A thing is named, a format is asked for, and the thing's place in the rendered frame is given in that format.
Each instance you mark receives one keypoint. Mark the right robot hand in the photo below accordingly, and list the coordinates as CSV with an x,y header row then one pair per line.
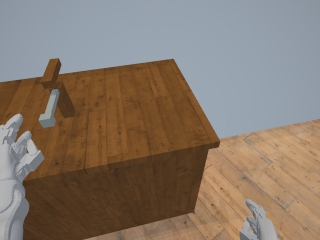
x,y
263,228

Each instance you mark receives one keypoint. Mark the left robot hand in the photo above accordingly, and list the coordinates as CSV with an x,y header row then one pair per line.
x,y
15,162

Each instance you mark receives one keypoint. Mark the left robot forearm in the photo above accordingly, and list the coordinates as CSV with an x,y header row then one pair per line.
x,y
13,209

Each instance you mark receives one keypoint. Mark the counter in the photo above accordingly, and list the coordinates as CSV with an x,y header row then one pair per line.
x,y
128,148

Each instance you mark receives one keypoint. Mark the tap lever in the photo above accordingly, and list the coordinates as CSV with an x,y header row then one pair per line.
x,y
47,119

